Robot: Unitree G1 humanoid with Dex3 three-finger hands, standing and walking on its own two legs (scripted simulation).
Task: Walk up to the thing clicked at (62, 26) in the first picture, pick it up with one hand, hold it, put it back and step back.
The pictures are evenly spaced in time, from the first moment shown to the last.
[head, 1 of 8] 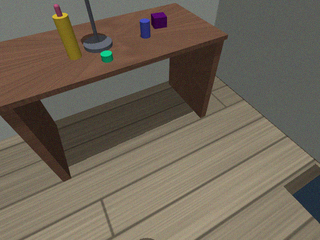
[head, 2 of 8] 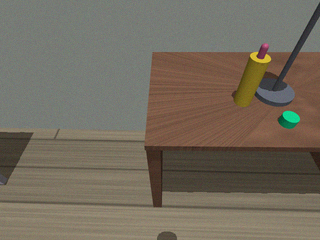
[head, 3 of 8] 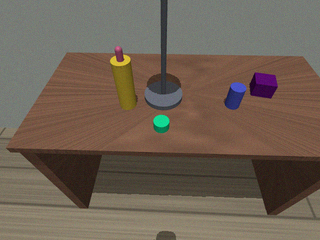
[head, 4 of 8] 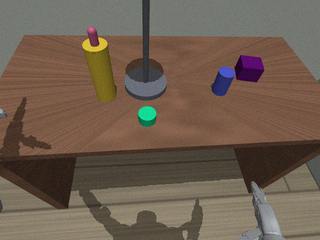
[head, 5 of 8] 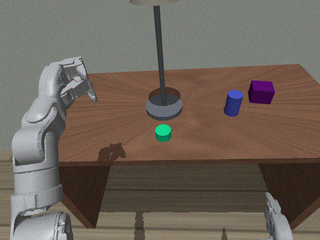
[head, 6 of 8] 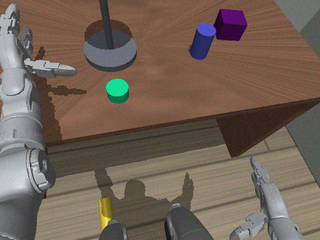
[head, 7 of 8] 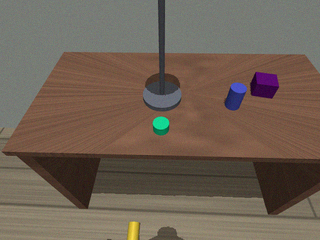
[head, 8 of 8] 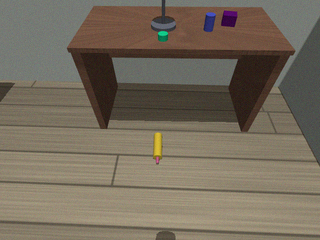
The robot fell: no
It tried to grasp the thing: yes
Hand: left
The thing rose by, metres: 0.00
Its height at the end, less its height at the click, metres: -0.81
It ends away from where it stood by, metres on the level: 0.39
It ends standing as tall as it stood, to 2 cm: no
